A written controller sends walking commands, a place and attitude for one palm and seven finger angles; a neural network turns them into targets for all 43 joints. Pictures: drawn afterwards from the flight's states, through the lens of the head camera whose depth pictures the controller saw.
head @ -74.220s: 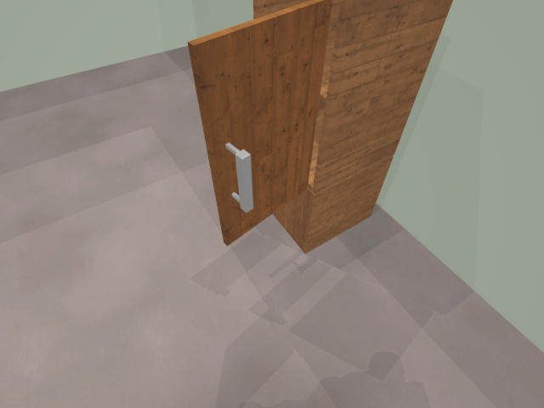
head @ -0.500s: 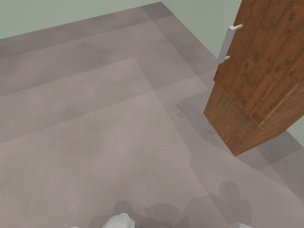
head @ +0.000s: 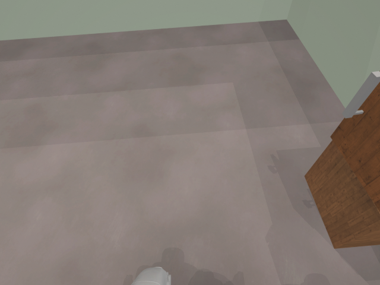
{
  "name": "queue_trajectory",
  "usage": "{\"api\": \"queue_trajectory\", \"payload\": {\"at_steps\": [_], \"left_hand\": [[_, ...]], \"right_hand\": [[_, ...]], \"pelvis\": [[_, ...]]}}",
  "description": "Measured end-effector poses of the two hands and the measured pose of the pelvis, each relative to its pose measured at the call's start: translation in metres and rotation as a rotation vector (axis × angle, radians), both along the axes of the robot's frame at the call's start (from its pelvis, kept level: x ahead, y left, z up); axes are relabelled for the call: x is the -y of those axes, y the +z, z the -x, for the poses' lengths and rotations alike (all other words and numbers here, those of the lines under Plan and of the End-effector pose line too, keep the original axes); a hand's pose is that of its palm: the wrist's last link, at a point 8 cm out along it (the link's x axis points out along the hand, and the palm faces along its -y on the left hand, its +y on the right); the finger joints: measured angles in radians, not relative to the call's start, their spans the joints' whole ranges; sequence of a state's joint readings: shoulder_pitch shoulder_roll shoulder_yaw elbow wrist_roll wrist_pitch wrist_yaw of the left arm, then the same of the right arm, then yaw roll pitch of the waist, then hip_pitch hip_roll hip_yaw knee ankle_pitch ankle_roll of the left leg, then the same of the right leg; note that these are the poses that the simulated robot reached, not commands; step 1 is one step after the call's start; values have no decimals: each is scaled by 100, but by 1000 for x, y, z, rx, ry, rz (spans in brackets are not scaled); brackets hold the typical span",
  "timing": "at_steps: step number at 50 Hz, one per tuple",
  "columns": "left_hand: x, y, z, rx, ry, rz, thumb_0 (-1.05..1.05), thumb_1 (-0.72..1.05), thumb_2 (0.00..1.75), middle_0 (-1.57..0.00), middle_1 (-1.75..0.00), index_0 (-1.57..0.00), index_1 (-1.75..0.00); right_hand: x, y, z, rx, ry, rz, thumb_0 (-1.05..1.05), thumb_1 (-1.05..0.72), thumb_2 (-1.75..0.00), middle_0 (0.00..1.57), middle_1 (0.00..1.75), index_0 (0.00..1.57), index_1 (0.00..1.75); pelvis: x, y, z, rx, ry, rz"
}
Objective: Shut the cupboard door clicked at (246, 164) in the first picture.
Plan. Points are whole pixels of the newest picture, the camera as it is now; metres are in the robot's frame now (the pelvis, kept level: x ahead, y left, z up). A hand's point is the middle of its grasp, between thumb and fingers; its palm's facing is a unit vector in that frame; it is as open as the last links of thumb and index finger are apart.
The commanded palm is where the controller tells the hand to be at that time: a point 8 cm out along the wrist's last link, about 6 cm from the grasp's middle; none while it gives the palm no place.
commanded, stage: walk to a spot facing it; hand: left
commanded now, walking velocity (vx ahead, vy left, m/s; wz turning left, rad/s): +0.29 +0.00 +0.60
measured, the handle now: (367, 95) +0.68 -0.54 -0.07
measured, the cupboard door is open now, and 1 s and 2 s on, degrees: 5 5 5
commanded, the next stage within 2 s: turn to face it in 0.96 s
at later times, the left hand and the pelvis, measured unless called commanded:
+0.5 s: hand (98, 256) +0.19 +0.25 -0.15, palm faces +0.24 -0.93 -0.29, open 7.4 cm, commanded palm none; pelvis +0.15 +0.01 -0.01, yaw +14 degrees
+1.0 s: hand (112, 263) +0.18 +0.23 -0.20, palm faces +0.56 -0.80 -0.22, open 7.4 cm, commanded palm none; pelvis +0.33 +0.09 -0.03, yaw +32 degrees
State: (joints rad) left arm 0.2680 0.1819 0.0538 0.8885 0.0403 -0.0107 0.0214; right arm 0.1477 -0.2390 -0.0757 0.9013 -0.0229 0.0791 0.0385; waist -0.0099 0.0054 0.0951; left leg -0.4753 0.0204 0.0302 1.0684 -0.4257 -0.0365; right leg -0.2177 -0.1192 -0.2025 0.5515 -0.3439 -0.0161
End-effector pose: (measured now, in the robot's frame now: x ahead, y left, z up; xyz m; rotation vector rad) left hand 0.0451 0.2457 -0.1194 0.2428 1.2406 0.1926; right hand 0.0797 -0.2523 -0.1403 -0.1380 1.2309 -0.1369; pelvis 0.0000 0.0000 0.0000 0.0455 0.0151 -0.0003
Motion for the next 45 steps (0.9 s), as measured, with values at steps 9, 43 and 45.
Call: {"api": "queue_trajectory", "payload": {"at_steps": [9,43,45], "left_hand": [[-12,-25,50,-105,204,78,1,90,89,-20,-30,-20,-30],[10,-13,-119,-106,563,98,1,92,89,-20,-30,-20,-30],[9,-19,-111,-158,603,122,1,92,89,-20,-30,-20,-30]], "right_hand": [[-46,10,-99,78,213,16,1,-91,-90,19,30,20,30],[-128,11,-422,59,571,-1,0,-92,-90,19,30,20,30],[-159,12,-456,105,628,-5,0,-92,-90,19,30,20,30]], "pelvis": [[-19,-8,-38,1,122,3],[-39,1,-288,10,507,25],[-52,-4,-301,15,525,22]]}}
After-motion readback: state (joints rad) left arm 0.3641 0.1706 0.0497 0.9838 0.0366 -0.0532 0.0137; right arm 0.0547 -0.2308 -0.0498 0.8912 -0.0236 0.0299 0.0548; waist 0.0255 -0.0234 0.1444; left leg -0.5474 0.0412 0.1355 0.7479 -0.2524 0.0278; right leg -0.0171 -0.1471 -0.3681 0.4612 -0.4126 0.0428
